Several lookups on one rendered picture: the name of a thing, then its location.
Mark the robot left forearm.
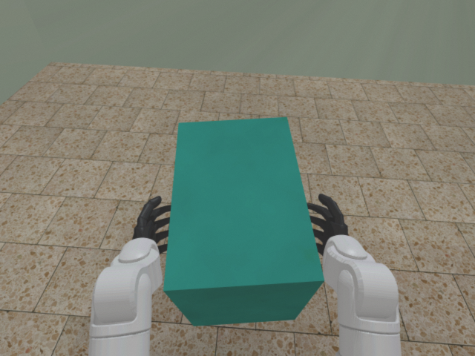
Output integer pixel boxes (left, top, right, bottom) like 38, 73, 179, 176
88, 238, 163, 356

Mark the robot left hand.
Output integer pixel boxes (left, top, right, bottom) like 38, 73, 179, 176
132, 196, 171, 254

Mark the robot right forearm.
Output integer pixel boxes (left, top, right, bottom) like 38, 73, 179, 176
323, 235, 402, 356

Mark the carton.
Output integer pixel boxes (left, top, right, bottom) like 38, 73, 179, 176
163, 117, 324, 326

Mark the robot right hand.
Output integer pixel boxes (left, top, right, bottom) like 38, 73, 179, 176
307, 194, 348, 256

